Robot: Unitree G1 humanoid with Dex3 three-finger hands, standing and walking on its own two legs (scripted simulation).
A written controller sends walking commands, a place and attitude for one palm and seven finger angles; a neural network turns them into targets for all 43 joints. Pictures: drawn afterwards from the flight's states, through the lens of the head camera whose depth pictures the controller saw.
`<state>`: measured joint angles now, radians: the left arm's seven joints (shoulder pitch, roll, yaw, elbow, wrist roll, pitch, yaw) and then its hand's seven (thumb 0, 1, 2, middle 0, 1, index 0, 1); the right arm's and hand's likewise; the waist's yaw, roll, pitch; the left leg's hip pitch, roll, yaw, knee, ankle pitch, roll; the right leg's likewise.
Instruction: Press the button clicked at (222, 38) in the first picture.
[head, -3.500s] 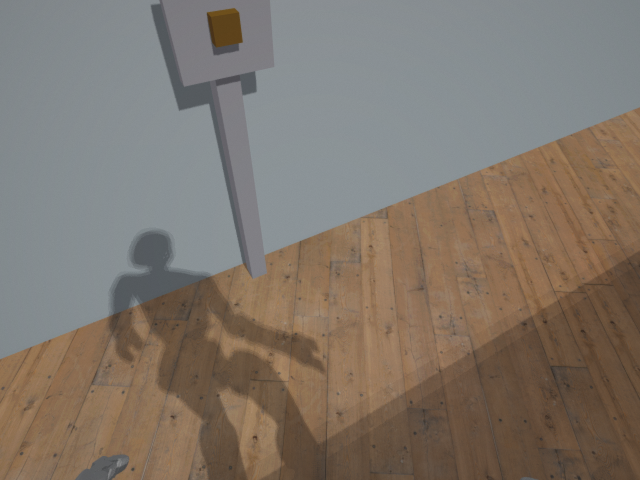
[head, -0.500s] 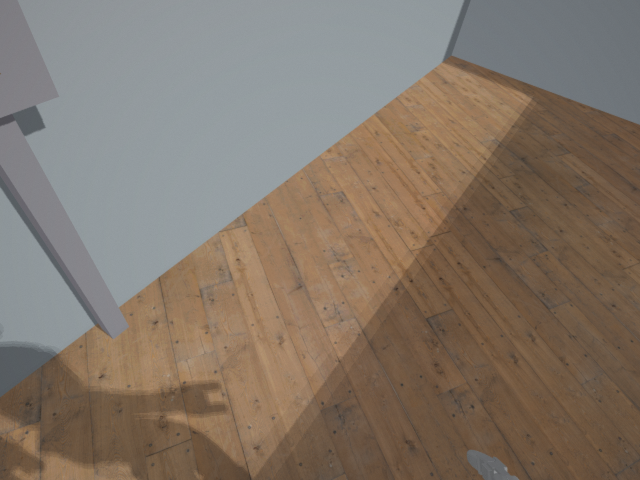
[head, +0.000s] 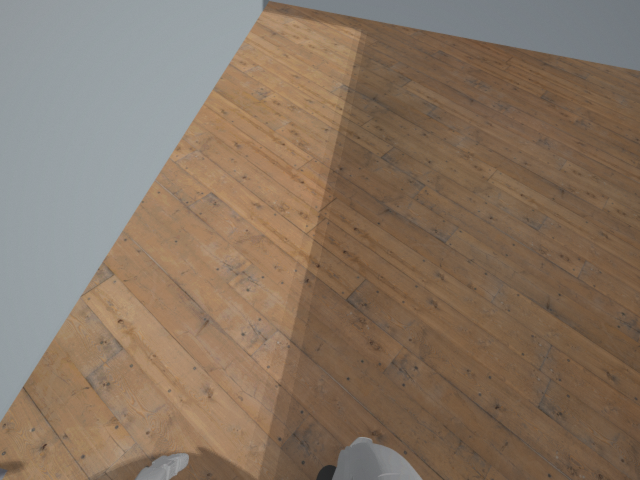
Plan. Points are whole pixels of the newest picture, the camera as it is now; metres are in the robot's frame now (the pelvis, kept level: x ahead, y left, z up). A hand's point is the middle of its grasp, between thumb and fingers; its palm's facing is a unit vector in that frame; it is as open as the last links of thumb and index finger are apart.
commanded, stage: walk to a spot facing it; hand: left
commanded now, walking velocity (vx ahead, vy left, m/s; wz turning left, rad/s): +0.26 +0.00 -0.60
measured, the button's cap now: out of the picture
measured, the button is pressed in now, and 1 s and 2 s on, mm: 0 0 0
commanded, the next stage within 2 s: none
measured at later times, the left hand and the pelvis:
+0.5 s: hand (140, 390) +0.27 +0.26 -0.17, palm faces -0.17 -0.95 -0.26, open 7.4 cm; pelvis +0.20 +0.06 +0.00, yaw -17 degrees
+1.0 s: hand (232, 284) +0.44 +0.15 -0.14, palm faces -0.56 -0.77 -0.30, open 7.4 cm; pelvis +0.23 +0.04 -0.01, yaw -36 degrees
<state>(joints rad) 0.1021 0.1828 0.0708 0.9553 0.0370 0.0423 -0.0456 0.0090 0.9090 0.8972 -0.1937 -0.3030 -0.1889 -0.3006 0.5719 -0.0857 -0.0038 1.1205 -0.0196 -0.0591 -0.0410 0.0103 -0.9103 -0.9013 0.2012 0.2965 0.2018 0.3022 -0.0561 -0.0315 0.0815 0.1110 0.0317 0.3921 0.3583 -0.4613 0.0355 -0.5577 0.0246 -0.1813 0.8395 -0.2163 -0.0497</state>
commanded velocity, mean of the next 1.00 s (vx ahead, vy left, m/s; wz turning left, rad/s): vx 0.04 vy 0.00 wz -0.60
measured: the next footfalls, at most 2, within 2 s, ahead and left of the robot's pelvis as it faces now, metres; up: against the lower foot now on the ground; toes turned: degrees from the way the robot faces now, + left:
right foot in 0.08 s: +0.13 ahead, -0.04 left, +0.00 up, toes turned -12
left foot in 0.50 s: +0.36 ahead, +0.16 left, +0.00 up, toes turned -10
